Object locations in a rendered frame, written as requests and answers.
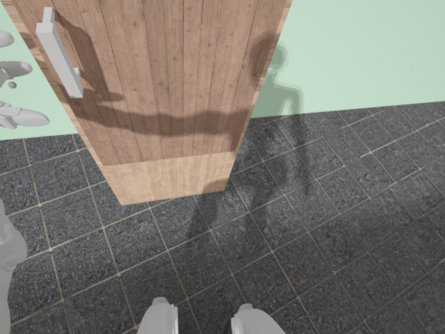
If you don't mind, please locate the left robot hand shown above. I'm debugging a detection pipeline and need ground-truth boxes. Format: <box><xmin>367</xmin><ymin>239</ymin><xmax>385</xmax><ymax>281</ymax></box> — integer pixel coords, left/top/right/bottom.
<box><xmin>0</xmin><ymin>31</ymin><xmax>49</xmax><ymax>130</ymax></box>

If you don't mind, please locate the left robot thigh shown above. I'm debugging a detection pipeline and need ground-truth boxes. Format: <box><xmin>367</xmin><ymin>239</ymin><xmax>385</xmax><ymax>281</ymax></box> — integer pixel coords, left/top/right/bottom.
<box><xmin>136</xmin><ymin>303</ymin><xmax>179</xmax><ymax>334</ymax></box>

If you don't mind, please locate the right robot thigh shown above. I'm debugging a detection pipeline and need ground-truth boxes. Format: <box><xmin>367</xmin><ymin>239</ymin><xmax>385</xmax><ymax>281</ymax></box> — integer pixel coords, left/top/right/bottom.
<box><xmin>231</xmin><ymin>309</ymin><xmax>286</xmax><ymax>334</ymax></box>

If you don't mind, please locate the cupboard door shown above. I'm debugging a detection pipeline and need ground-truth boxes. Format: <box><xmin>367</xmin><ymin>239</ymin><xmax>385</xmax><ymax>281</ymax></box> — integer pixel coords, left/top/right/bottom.
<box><xmin>11</xmin><ymin>0</ymin><xmax>287</xmax><ymax>166</ymax></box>

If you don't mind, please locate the handle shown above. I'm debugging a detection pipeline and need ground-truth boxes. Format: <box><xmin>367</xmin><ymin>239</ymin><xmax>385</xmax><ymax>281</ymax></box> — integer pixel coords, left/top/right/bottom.
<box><xmin>36</xmin><ymin>7</ymin><xmax>83</xmax><ymax>99</ymax></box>

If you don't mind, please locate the robot thigh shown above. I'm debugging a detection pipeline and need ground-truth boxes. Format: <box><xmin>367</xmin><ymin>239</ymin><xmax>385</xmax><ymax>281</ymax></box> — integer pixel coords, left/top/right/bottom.
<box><xmin>231</xmin><ymin>309</ymin><xmax>286</xmax><ymax>334</ymax></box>
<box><xmin>136</xmin><ymin>303</ymin><xmax>179</xmax><ymax>334</ymax></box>

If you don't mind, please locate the left robot upper arm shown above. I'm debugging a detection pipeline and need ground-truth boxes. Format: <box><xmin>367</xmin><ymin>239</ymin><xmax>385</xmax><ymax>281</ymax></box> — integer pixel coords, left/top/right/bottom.
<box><xmin>0</xmin><ymin>211</ymin><xmax>28</xmax><ymax>334</ymax></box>

